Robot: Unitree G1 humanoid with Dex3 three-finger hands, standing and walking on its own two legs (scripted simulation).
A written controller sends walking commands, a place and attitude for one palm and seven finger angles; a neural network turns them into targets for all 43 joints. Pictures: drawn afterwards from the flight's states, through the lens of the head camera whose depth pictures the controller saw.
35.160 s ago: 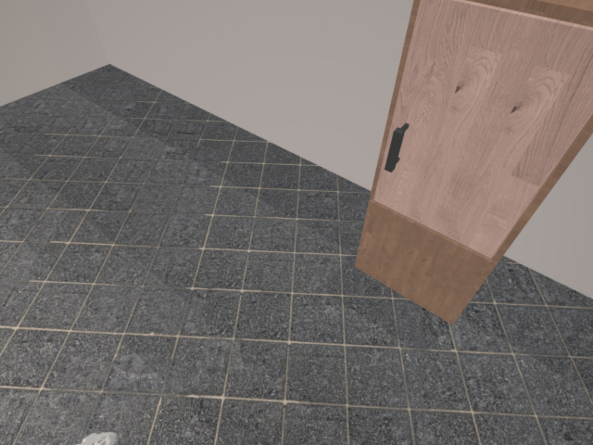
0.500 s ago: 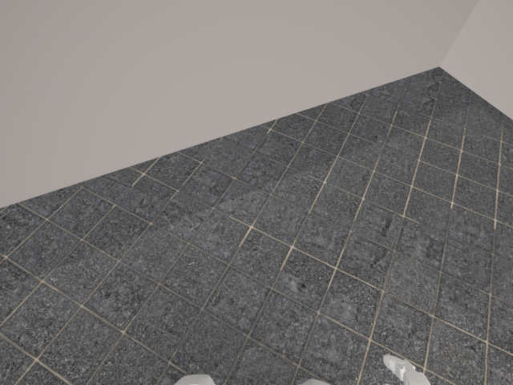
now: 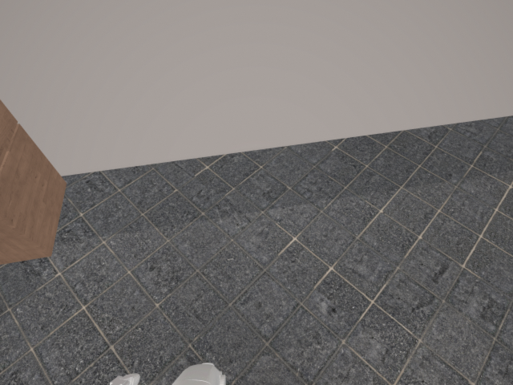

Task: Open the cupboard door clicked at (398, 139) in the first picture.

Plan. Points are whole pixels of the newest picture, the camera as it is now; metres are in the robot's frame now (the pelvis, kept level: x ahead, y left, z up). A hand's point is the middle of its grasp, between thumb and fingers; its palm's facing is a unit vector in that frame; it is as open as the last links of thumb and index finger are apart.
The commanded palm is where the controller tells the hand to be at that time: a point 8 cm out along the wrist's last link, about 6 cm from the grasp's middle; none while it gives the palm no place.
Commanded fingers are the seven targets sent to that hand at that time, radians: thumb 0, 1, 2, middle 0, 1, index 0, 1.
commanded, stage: turn to face it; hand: left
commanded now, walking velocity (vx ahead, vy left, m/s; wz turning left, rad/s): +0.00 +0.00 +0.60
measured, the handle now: out of the picture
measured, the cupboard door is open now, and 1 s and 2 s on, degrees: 45 45 45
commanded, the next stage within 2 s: take the last steps up to it in 1.44 s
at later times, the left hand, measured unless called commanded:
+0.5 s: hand out of the picture +0.06 +0.22 -0.16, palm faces +0.30 -0.91 -0.30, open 7.4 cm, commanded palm none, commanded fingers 0.00 0.90 0.90 -0.20 -0.30 -0.20 -0.30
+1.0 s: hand out of the picture -0.07 +0.21 -0.18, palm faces +0.60 -0.76 -0.25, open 7.4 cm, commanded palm none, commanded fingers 0.00 0.90 0.90 -0.20 -0.30 -0.20 -0.30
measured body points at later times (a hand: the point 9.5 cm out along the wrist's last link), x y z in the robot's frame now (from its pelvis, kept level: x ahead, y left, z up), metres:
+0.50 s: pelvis +0.00 -0.02 -0.01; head +0.06 -0.02 +0.44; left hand +0.04 +0.27 -0.13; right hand +0.14 -0.25 -0.16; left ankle +0.01 +0.12 -0.73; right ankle +0.02 -0.15 -0.74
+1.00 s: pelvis +0.01 -0.01 -0.01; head +0.04 +0.04 +0.44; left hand -0.10 +0.25 -0.16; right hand +0.25 -0.15 -0.13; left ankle -0.03 +0.09 -0.74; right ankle +0.07 -0.15 -0.67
